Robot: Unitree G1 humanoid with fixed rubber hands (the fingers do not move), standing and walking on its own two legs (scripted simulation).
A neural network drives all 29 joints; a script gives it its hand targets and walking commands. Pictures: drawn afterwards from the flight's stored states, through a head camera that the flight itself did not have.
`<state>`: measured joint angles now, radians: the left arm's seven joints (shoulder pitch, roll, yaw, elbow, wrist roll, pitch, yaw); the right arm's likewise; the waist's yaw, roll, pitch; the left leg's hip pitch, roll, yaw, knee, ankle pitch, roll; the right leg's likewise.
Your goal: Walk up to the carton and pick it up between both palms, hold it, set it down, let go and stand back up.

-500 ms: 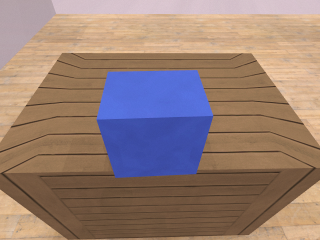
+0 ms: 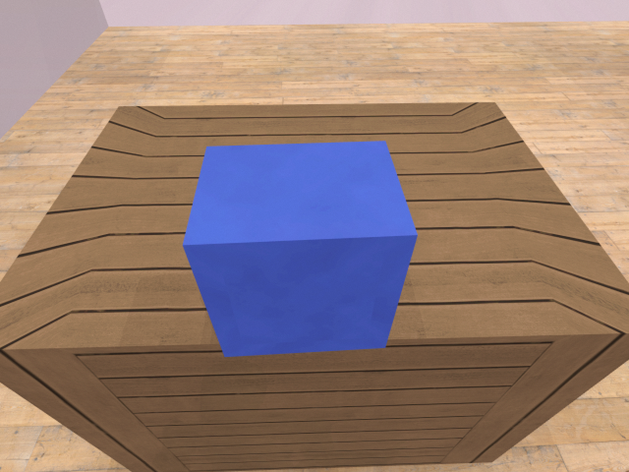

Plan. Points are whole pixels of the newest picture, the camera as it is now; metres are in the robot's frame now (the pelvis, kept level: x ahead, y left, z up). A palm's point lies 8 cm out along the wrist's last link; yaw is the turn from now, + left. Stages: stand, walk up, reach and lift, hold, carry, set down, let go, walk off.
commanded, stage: stand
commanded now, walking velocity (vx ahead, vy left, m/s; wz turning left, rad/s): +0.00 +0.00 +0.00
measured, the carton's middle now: (301, 253) +0.38 +0.03 +0.09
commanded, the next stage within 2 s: none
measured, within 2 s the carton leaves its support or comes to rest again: neither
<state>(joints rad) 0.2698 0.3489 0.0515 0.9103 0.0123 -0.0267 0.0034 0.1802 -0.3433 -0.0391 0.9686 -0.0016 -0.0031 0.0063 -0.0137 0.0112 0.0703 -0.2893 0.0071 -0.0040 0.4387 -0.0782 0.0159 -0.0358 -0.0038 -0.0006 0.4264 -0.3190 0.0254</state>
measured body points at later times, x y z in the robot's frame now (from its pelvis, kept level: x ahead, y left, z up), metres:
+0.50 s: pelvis +0.03 -0.01 +0.00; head +0.03 -0.01 +0.45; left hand +0.11 +0.29 -0.12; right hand +0.11 -0.31 -0.12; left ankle +0.10 +0.11 -0.74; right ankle -0.05 -0.14 -0.74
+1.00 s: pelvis +0.04 -0.01 +0.00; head +0.05 -0.02 +0.45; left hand +0.11 +0.29 -0.12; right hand +0.12 -0.32 -0.13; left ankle +0.10 +0.11 -0.74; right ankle -0.05 -0.14 -0.74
